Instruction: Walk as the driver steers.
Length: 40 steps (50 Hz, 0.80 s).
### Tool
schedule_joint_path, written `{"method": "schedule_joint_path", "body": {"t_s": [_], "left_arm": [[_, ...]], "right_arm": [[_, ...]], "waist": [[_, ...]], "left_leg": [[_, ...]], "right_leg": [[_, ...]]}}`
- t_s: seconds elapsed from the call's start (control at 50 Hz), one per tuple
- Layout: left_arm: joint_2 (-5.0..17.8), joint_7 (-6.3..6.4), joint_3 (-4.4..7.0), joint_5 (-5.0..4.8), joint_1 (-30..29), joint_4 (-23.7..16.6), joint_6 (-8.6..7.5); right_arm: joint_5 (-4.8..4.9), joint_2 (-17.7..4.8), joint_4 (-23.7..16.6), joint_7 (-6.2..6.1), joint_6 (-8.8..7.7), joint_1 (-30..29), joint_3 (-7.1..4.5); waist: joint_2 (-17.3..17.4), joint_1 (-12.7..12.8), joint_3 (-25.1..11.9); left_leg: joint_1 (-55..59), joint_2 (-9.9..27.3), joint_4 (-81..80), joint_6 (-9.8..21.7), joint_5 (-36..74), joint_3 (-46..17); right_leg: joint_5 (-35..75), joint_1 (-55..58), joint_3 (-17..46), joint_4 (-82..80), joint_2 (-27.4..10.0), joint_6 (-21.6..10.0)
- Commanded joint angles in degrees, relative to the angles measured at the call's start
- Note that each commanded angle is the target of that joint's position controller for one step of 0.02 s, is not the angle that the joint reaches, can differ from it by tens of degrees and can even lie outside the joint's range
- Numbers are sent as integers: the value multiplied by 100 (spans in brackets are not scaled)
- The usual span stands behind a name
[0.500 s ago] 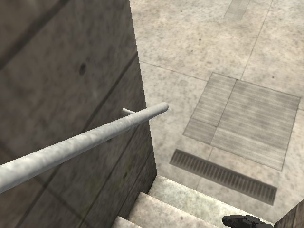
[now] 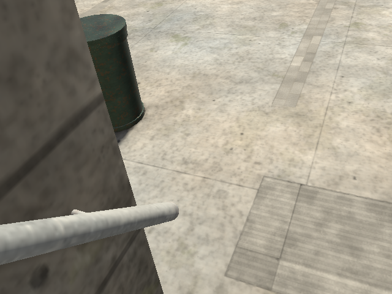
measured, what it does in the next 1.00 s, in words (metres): goes down: right foot 0.21 m lower, then left foot 0.27 m lower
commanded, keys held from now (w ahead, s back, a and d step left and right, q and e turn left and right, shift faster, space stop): w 0.52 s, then w+e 0.48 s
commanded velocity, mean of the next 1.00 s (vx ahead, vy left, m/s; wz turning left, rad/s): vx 0.49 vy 0.00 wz -0.17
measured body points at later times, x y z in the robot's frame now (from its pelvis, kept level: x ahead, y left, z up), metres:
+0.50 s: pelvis +0.34 -0.01 -0.22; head +0.38 +0.01 +0.22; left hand +0.29 +0.22 -0.38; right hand +0.37 -0.29 -0.35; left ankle +0.38 +0.07 -0.88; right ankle +0.21 -0.08 -0.87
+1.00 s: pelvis +0.80 -0.04 -0.67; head +0.78 -0.06 -0.22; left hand +0.91 +0.18 -0.79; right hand +0.89 -0.27 -0.80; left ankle +0.82 +0.08 -1.22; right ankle +0.73 -0.11 -1.31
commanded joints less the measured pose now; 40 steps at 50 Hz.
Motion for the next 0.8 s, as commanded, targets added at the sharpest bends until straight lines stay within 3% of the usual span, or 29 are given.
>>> {"method": "schedule_joint_path", "body": {"t_s": [0.02, 0.04, 0.06, 0.1, 0.12, 0.16, 0.2, 0.22, 0.26, 0.3, 0.34, 0.36, 0.38, 0.4, 0.42, 0.44, 0.46, 0.5, 0.52, 0.54, 0.56, 0.58, 0.6, 0.64, 0.66, 0.68, 0.7, 0.74, 0.8], "left_arm": [[1381, -8, 352, 125, 239, 78, -19], [1581, -134, 531, 245, -411, -150, -24], [1652, -121, 618, 527, -1250, -377, -190], [1373, -281, 614, 230, -1704, -654, -414], [1307, -247, 633, 37, -2247, -1037, -437], [858, -230, 498, 61, -1833, -1027, -283], [257, -537, 203, 21, -925, -602, 34], [529, -547, 158, -3, -147, -441, 182], [1088, -528, 154, 210, -973, -666, 294], [1650, -511, 164, 334, -1575, -808, 144], [1803, -575, 70, 202, 273, -157, -217], [2364, -520, 182, 55, 185, -5, -386], [2123, -420, 189, -12, 1134, 38, -477], [1904, -397, 25, 233, 1108, -75, -514], [1801, -368, -22, 447, 295, -373, -518], [1651, -290, -99, 393, -989, -738, -422], [1853, -274, -42, 543, -1511, -751, -369], [1483, -191, 2, 40, -959, -630, -657], [1457, -234, 24, -96, -1672, -757, -602], [1623, -251, 71, -57, -2104, -800, -644], [1608, -244, 141, 5, -3029, -1061, -630], [1411, -214, 102, 417, -2949, -1249, -648], [1289, -232, 88, 538, -3010, -1316, -593], [1340, -296, 102, 602, -3847, -1442, -467], [964, -365, -25, 766, -3698, -1706, -511], [551, -610, -219, 568, -2157, -2066, -296], [1198, -629, -101, 591, -2032, -1800, -54], [1834, -583, -20, 467, -2160, -1777, 48], [1103, -778, -193, 558, -2053, -1712, -125]], "right_arm": [[156, -394, -121, -120, -354, 1527, -92], [20, -883, 373, -165, -377, 3212, -248], [59, -995, 514, -93, -317, 4069, -307], [-158, -1231, 752, -294, -253, 4335, -359], [-240, -697, 503, -328, -230, 3364, -192], [-151, -330, 535, -418, -237, 2223, -252], [195, -399, 515, -404, -284, 1614, -176], [267, -796, 301, -307, -263, 865, -248], [209, -634, 426, -195, -288, 1563, -206], [-114, -672, 709, -215, -277, 2582, -198], [-194, -1110, 516, -182, -252, 2025, -316], [-170, -1006, 112, -13, -258, 2649, -233], [-465, -1375, -370, -100, -410, 1056, -221], [-269, -1675, -422, -78, -566, 785, -378], [-65, -1678, -255, -81, -706, 1098, -508], [151, -1316, -69, -46, -589, 1948, -450], [119, -1129, 739, 14, -343, 3335, -503], [154, -730, 419, 60, -329, 2759, -314], [225, -323, 150, 127, -251, 2405, -213], [159, -700, 391, 119, -204, 3467, -318], [106, -1102, 605, 63, -139, 4262, -452], [2, -1159, 494, 176, -281, 3771, -494], [-61, -1099, 323, 93, -407, 3573, -464], [-157, -1177, 263, 71, -740, 4112, -258], [56, -1174, 235, 71, -901, 3878, -282], [104, -2117, 55, -78, -777, 2699, -475], [-289, -1441, -385, -84, -789, 1647, -343], [-311, -56, -776, -53, -945, 1298, 42], [-169, -385, -844, 80, -763, 1922, 7]], "waist": [[-970, -1167, 2110], [596, -2070, 1253], [757, -2649, 1444], [595, -2407, 1482], [32, -1996, 1811], [-385, -1057, 1133], [-235, -216, 415], [570, 233, 72], [449, -537, 566], [717, -1122, 1298], [-414, 146, 1194], [-2467, -466, 1040], [-2594, 562, 1285], [-1313, 528, 1449], [-332, -26, 1446], [177, -1149, 1130], [-313, -1671, 1020], [362, -1760, 922], [-269, -1909, 1030], [-865, -2354, 662], [-218, -3168, 573], [75, -2923, 1055], [272, -2890, 1413], [-946, -3082, 1553], [-743, -2513, 1860], [1357, -1024, 1068], [1626, -748, 1023], [880, -813, 1401], [-232, -945, 432]], "left_leg": [[2032, -55, -1832, 286, -336, 35], [3550, 900, -2539, 883, -297, -1745], [3898, 1146, -2409, 1021, 189, -2262], [3305, 1616, -2755, 1548, 258, -3824], [1830, 1296, -2058, 1356, -337, -2905], [-319, 302, -585, 718, -673, -751], [-1883, 525, -538, 683, -835, -560], [-1655, 827, -111, 735, -578, -940], [-166, 671, 505, 753, -604, -929], [698, 519, 1607, 933, 263, -1193], [-1057, -141, 4386, 827, -576, -134], [-4504, -427, 4323, 536, -3236, 337], [-5213, 96, 2924, 713, -3006, -380], [-4735, 94, 1771, 525, -2174, -483], [-3404, 11, 251, 245, -744, -306], [-1028, -105, -1474, 187, 1092, -158], [-141, -395, -108, 98, 1157, 335], [646, 23, -2117, 133, 4661, -319], [2036, -49, -2809, 146, 5039, -247], [3390, -249, -1985, 282, 4914, 3], [4046, 196, -2426, 647, 4115, -478], [3042, 220, -2591, 746, 4029, -863], [2882, 231, -3087, 812, 3980, -969], [3628, 112, -3468, 353, 1891, -683], [3156, 148, -3378, 59, 843, -665], [1875, 1573, -5255, 321, -2821, -3482], [307, 1343, -5061, 574, -2300, -3464], [-1112, 686, -3419, 619, -2316, -1750], [-291, 140, -3191, 604, -259, 594]], "right_leg": [[5642, -2459, 359, 148, -25, -735], [4224, -3691, -62, 2256, 157, -409], [1252, -4990, 354, 2899, 125, -670], [740, -5505, 897, 2092, 305, -670], [1870, -4693, 599, 654, 239, -483], [5108, -1673, -742, -985, 577, -175], [7122, 1427, -938, -670, 559, -398], [7206, 1557, -726, -184, 262, -408], [7038, 160, -677, -1091, 56, -457], [5030, -787, -17, -1960, -282, -600], [7121, 2285, -247, -3908, -459, -1146], [7099, 4619, 1028, -2246, -1036, -1191], [5407, 4303, 1420, -2134, -955, -1122], [4164, 3623, 1245, -2101, -770, -1150], [3122, 2434, 1128, -1984, -644, -1159], [3368, 770, 1141, -2085, -769, -1327], [3632, 87, 1151, -1765, -966, -1562], [1743, -837, 317, -934, -552, -972], [1425, -1944, 107, -1074, -485, -916], [1951, -2429, 111, -440, -318, -938], [2029, -2926, -154, 1534, -10, -749], [-196, -3101, -324, 2758, 90, -589], [-1486, -3624, -341, 4185, 340, -611], [-950, -5045, -417, 4764, 913, -793], [241, -5304, -267, 4098, 616, -763], [1746, -4466, -696, 1763, 472, -615], [2710, -2815, -640, 2209, 237, -308], [5019, -1928, -544, 832, 35, 48], [4486, -662, -1197, -220, 359, -382]]}}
